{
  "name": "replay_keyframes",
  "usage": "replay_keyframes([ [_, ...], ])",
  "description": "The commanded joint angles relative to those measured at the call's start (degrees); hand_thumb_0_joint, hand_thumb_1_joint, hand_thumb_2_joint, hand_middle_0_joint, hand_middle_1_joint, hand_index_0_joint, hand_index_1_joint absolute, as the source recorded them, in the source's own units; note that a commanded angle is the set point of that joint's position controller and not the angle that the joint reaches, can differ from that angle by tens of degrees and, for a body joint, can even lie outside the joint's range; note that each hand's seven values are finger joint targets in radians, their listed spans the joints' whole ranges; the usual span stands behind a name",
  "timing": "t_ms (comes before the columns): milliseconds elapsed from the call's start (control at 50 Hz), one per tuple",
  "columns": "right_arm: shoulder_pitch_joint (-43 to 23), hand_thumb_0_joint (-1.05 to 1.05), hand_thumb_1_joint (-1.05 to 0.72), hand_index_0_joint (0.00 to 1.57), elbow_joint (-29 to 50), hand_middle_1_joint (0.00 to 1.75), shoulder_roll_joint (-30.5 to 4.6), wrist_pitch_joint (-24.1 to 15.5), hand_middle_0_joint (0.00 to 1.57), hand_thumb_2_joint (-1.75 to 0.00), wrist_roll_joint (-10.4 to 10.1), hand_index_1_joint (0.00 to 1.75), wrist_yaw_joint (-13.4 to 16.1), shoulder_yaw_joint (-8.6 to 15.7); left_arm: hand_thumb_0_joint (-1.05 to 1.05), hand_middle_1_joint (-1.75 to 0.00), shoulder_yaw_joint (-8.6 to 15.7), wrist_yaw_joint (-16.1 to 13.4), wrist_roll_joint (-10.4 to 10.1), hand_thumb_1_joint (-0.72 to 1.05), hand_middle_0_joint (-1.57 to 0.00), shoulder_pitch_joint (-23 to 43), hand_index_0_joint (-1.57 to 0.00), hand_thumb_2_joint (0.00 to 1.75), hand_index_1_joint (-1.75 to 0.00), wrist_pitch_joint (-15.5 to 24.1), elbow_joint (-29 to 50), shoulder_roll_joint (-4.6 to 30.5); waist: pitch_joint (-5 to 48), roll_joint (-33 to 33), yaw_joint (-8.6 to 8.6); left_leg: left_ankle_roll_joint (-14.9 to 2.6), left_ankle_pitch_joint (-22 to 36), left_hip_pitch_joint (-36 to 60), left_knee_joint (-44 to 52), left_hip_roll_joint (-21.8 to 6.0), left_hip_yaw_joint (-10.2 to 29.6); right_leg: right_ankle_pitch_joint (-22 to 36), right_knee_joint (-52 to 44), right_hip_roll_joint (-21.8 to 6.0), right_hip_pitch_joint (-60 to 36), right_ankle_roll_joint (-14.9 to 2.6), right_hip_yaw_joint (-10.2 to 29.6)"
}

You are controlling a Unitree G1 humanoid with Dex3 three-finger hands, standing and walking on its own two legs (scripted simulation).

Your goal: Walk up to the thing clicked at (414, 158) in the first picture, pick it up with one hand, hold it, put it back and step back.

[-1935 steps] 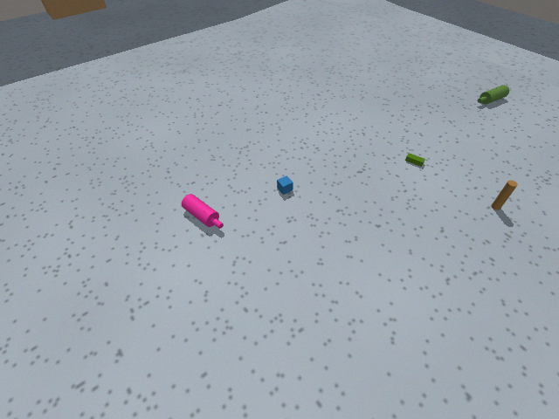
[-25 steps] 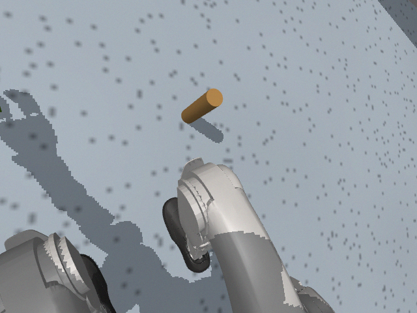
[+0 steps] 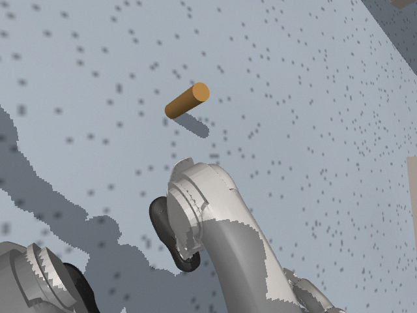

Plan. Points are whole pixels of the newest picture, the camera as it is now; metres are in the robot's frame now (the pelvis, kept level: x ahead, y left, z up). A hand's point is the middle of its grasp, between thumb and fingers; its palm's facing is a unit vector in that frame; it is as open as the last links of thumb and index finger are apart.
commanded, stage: rest palm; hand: left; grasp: from above
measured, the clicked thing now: out of the picture +0.54 +0.27 -0.30
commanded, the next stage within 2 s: close in 0.80 s
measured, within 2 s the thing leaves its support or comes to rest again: neither
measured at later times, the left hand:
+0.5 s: hand out of the picture +0.53 +0.26 -0.25, palm faces -0.45 -0.05 -0.89, open 13.3 cm
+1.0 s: hand out of the picture +0.52 +0.26 -0.26, palm faces -0.46 -0.06 -0.89, open 12.6 cm
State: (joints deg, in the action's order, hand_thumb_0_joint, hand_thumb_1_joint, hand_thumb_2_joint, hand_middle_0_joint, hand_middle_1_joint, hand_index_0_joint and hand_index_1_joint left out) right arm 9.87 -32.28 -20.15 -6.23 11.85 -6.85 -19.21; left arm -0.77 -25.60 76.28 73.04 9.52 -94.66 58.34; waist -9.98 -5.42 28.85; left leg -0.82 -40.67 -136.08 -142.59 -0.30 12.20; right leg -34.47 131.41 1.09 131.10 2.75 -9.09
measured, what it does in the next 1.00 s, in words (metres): stands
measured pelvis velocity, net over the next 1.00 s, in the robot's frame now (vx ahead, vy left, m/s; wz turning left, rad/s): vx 0.00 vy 0.00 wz -0.02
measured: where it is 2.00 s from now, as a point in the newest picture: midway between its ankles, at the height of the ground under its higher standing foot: (137, 280)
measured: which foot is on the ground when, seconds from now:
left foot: down 0.00-1.00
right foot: down 0.00-1.00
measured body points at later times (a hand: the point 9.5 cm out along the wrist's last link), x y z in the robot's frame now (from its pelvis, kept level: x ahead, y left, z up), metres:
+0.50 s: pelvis +0.00 +0.00 +0.00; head +0.31 +0.11 +0.30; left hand +0.55 +0.26 -0.20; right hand +0.00 -0.24 -0.05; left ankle +0.06 +0.12 -0.28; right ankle +0.13 -0.12 -0.28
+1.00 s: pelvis +0.00 +0.00 +0.00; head +0.31 +0.10 +0.30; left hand +0.54 +0.26 -0.21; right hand -0.01 -0.24 -0.04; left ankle +0.06 +0.12 -0.28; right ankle +0.13 -0.12 -0.28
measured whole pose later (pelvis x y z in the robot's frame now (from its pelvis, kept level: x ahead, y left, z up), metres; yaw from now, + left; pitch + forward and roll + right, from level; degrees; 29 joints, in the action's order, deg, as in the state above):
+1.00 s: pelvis +0.00 +0.00 +0.00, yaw -1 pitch +31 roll -15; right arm 10.0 -32.1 -20.5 -8.2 13.9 -8.4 -23.1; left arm -0.6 -27.7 74.2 70.3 10.3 -93.0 61.0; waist -13.9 -7.8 29.1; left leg -0.5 -40.6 -135.6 -143.4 -0.4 13.8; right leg -33.8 131.1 1.4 130.2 2.8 -10.4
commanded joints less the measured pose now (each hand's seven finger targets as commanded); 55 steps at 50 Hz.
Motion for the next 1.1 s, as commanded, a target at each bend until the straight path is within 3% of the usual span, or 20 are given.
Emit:
replay_keyframes([
  [0,14.30,0.00,-0.91,0.20,-1.92,0.30,-18.12,1.06,0.20,-0.90,-0.02,0.30,0.36,4.31,0.00,-0.96,1.67,-1.35,-0.86,-0.45,-0.12,15.19,-0.12,0.95,-0.96,-0.15,8.74,11.31,37.36,30.83,3.67,0.25,16.88,29.31,13.47,-1.86,-3.95,15.29,-10.66,2.14,-25.31,-4.44,-5.20],
  [80,14.13,0.00,-0.91,0.20,-1.43,0.30,-18.28,0.84,0.20,-0.90,0.37,0.30,0.11,4.14,0.00,-0.94,1.04,-0.50,-1.77,-0.44,-0.13,14.59,-0.13,0.92,-0.94,0.71,10.31,10.57,38.38,32.41,4.07,0.43,16.77,31.05,13.29,-1.92,-3.63,15.14,-10.22,2.10,-26.11,-4.36,-5.32],
  [200,14.49,0.00,-0.90,0.20,-1.90,0.30,-18.63,1.17,0.20,-0.90,0.78,0.30,0.40,3.72,0.00,-0.92,1.09,-1.66,-1.45,-0.40,-0.16,16.18,-0.16,0.94,-0.92,2.58,12.88,11.83,38.34,33.88,4.11,0.79,15.29,31.98,13.31,-2.07,-3.07,13.80,-10.55,2.17,-25.12,-4.61,-5.99],
  [280,13.82,0.00,-0.90,0.20,-1.79,0.30,-18.20,0.82,0.20,-0.90,1.12,0.30,0.29,2.89,0.00,-0.91,-0.39,-2.40,-1.60,-0.39,-0.18,14.52,-0.17,0.96,-0.92,2.84,10.64,10.56,35.93,31.16,4.61,0.05,13.55,28.55,12.46,-1.93,-3.60,13.65,-11.23,2.52,-26.04,-4.21,-5.79],
  [320,14.20,0.00,-0.90,0.20,-2.53,0.30,-18.57,0.82,0.20,-0.90,1.03,0.30,0.30,2.88,0.00,-0.90,0.62,-3.04,-1.52,-0.40,-0.17,15.48,-0.16,0.94,-0.91,2.79,11.32,11.62,36.32,32.61,4.48,0.49,14.52,29.86,13.09,-2.19,-2.83,13.94,-10.91,2.22,-24.67,-4.32,-6.15],
  [380,14.16,0.00,-0.90,0.20,-2.92,0.30,-18.16,0.60,0.20,-0.90,1.10,0.30,0.10,2.58,0.00,-0.91,-0.11,-3.73,-1.04,-0.38,-0.18,14.74,-0.17,0.95,-0.92,2.46,9.40,10.95,37.03,32.79,4.73,0.71,16.21,31.69,13.28,-2.56,-2.25,15.55,-10.42,2.49,-25.03,-4.12,-6.53],
  [400,13.64,0.00,-0.90,0.20,-2.55,0.30,-18.21,0.26,0.20,-0.90,1.35,0.30,-0.23,2.45,0.00,-0.90,-0.71,-3.75,-0.95,-0.37,-0.18,13.69,-0.18,0.93,-0.90,2.27,7.71,9.21,35.04,32.66,5.14,0.90,15.94,31.24,13.15,-2.46,-1.92,14.99,-9.88,2.12,-22.90,-4.24,-6.54],
  [440,13.17,0.00,-0.91,0.20,-2.57,0.30,-18.21,-0.03,0.20,-0.90,1.42,0.30,-0.41,2.07,0.00,-0.90,-1.19,-3.94,-1.37,-0.36,-0.20,12.70,-0.19,0.93,-0.90,1.93,6.38,9.19,34.00,32.01,5.28,0.73,16.06,30.25,13.04,-2.51,-2.17,15.33,-10.07,2.33,-23.75,-4.08,-6.55],
  [520,13.33,0.00,-0.90,0.20,-2.90,0.30,-18.77,-0.05,0.20,-0.90,1.22,0.30,-0.45,2.00,0.00,-0.88,-0.08,-4.83,-1.06,-0.32,-0.23,14.68,-0.22,0.90,-0.88,1.49,7.26,11.55,35.35,33.13,5.10,0.73,16.56,30.11,13.51,-2.59,-2.14,16.11,-10.37,2.33,-25.40,-4.11,-6.40],
  [580,12.62,0.00,-0.91,0.20,-1.80,0.30,-19.17,-0.83,0.20,-0.90,1.48,0.30,-0.89,1.55,0.00,-0.87,-0.79,-4.75,-1.68,-0.32,-0.22,12.66,-0.22,0.86,-0.87,0.99,5.14,10.10,31.75,30.83,5.54,0.57,14.28,28.04,13.18,-2.56,-2.20,13.99,-10.34,2.37,-23.69,-3.98,-6.51],
  [680,13.24,0.00,-0.91,0.20,-1.89,0.30,-19.61,-1.13,0.20,-0.91,1.21,0.30,-0.85,1.83,0.00,-0.84,2.07,-5.48,-1.65,-0.31,-0.24,14.85,-0.24,0.84,-0.84,0.89,9.04,14.00,36.27,33.69,4.82,0.72,14.71,30.15,13.65,-2.72,-2.07,14.60,-10.59,2.11,-25.67,-4.08,-6.13],
  [720,12.78,0.00,-0.91,0.20,-1.36,0.30,-19.38,-1.39,0.20,-0.91,1.41,0.30,-0.91,1.64,0.00,-0.84,1.09,-5.38,-1.88,-0.30,-0.24,12.42,-0.24,0.83,-0.84,0.63,6.67,12.53,34.34,31.34,5.24,0.35,13.07,28.43,13.25,-2.57,-2.55,13.90,-10.89,2.40,-26.17,-3.92,-6.07],
  [780,13.47,0.00,-0.91,0.20,-1.84,0.30,-19.62,-1.30,0.20,-0.91,1.49,0.30,-0.92,1.89,0.00,-0.83,2.38,-5.25,-2.24,-0.31,-0.24,14.10,-0.24,0.85,-0.83,0.87,9.46,14.01,36.43,33.04,5.19,0.44,14.32,29.16,12.86,-2.61,-2.60,14.83,-10.97,2.27,-27.22,-4.05,-6.16],
  [840,13.67,0.00,-0.91,0.20,-1.59,0.30,-19.71,-1.29,0.20,-0.91,1.72,0.30,-0.90,1.87,0.00,-0.82,0.98,-4.68,-2.31,-0.29,-0.26,12.57,-0.25,0.84,-0.83,0.86,8.20,12.31,34.62,31.23,5.58,0.35,13.77,28.58,12.73,-2.48,-2.83,14.36,-11.21,2.52,-27.20,-4.00,-6.16],
  [880,13.96,0.00,-0.91,0.20,-2.48,0.30,-19.81,-1.10,0.20,-0.91,1.61,0.30,-0.78,1.77,0.00,-0.83,1.39,-4.55,-2.62,-0.27,-0.27,13.56,-0.26,0.85,-0.83,1.21,9.69,12.76,35.66,32.54,5.60,0.58,15.64,29.31,11.92,-2.65,-2.61,15.72,-11.34,2.31,-27.22,-4.13,-6.27],
  [920,14.06,0.00,-0.90,0.20,-2.75,0.30,-19.54,-1.05,0.20,-0.90,1.63,0.30,-0.82,1.61,0.00,-0.79,1.29,-4.42,-3.08,-0.18,-0.32,13.42,-0.33,0.76,-0.78,1.21,9.85,12.93,36.50,32.31,5.42,0.63,16.63,29.80,12.41,-2.79,-2.52,16.74,-11.12,2.43,-28.78,-3.94,-6.30],
  [960,13.65,0.00,-0.90,0.20,-2.45,0.30,-19.57,-1.17,0.20,-0.90,1.91,0.30,-0.96,1.29,0.00,-0.76,-0.12,-4.03,-3.10,-0.12,-0.36,13.05,-0.37,0.72,-0.74,1.34,8.83,10.93,34.09,32.02,6.02,0.80,16.38,29.26,12.12,-2.76,-2.12,16.05,-10.88,2.20,-26.50,-4.10,-6.64],
  [1080,13.48,0.00,-0.90,0.20,-2.68,0.30,-19.61,-0.67,0.20,-0.90,1.64,0.30,-0.59,1.08,0.00,-0.70,-1.11,-4.00,-3.01,-0.05,-0.41,12.79,-0.43,0.66,-0.69,1.48,7.51,11.62,33.41,30.56,5.79,0.43,14.46,27.44,12.56,-2.63,-2.52,15.00,-11.64,2.65,-27.81,-3.96,-6.50],
])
